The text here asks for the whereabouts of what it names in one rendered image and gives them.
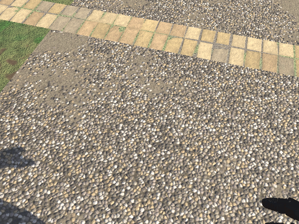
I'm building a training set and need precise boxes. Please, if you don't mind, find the robot right hand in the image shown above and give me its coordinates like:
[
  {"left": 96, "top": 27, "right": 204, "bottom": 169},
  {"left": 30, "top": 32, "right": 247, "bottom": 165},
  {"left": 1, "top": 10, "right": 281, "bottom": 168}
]
[{"left": 262, "top": 197, "right": 299, "bottom": 224}]

